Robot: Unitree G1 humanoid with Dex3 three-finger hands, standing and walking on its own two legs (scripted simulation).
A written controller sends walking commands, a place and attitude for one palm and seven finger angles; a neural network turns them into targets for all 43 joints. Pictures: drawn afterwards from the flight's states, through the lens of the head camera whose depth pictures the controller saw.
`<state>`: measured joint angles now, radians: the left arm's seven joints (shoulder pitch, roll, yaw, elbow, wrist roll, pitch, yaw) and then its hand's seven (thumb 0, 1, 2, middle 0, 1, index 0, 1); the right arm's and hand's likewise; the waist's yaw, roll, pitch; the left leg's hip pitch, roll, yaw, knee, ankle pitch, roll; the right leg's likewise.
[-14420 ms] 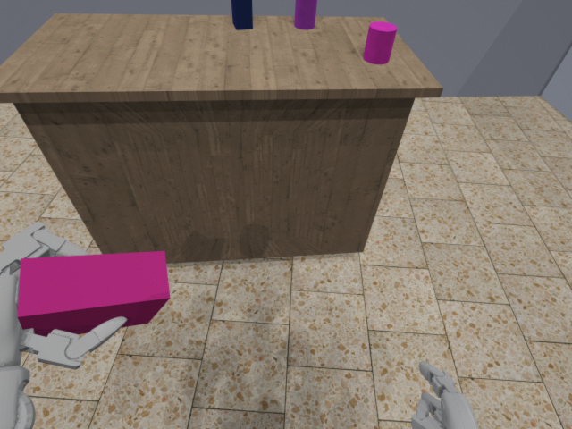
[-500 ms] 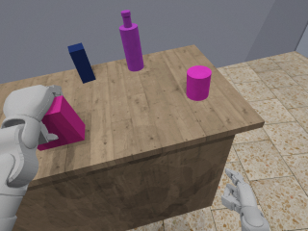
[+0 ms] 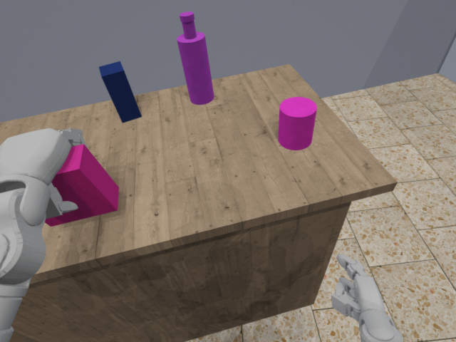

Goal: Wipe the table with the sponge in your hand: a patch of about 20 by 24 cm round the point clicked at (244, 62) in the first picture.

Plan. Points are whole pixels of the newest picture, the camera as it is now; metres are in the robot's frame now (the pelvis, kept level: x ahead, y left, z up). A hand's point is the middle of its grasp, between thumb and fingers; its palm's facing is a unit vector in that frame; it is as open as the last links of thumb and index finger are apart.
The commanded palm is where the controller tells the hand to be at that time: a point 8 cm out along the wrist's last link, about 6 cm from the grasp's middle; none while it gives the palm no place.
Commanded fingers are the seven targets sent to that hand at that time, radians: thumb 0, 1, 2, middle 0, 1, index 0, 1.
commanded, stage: move the sponge above the wiping area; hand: left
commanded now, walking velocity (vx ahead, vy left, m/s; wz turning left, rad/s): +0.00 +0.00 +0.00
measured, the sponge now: (73, 194) +0.27 +0.32 +0.15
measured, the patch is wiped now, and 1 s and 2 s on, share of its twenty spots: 0.00 0.00 0.00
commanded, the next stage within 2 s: lower the sponge onto the table in 0.84 s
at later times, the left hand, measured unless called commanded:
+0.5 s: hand (49, 174) +0.26 +0.32 +0.20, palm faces +0.13 -0.02 -0.99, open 9.4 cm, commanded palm +0.21 +0.31 +0.28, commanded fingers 0.00 0.10 1.30 -1.20 -1.60 -1.20 -1.60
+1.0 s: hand (47, 175) +0.25 +0.31 +0.21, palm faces +0.15 -0.01 -0.99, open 9.4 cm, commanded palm +0.21 +0.30 +0.28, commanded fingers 0.00 0.10 1.30 -1.20 -1.60 -1.20 -1.60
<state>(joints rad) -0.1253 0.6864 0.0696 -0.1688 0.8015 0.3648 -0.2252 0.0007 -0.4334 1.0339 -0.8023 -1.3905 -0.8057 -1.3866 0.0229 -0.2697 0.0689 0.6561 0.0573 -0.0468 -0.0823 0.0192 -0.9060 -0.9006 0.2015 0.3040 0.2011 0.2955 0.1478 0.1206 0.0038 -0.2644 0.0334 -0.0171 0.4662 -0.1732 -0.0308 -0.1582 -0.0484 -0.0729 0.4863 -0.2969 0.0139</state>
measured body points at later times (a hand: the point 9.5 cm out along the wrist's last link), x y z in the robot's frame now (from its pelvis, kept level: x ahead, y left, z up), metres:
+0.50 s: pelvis -0.01 +0.00 +0.00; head -0.01 -0.04 +0.45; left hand +0.25 +0.32 +0.26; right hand +0.27 -0.17 -0.07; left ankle +0.05 +0.14 -0.74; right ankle -0.02 -0.13 -0.74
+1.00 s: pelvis -0.01 +0.00 +0.00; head -0.02 -0.05 +0.45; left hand +0.24 +0.31 +0.27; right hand +0.26 -0.18 -0.07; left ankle +0.05 +0.14 -0.74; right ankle -0.02 -0.13 -0.74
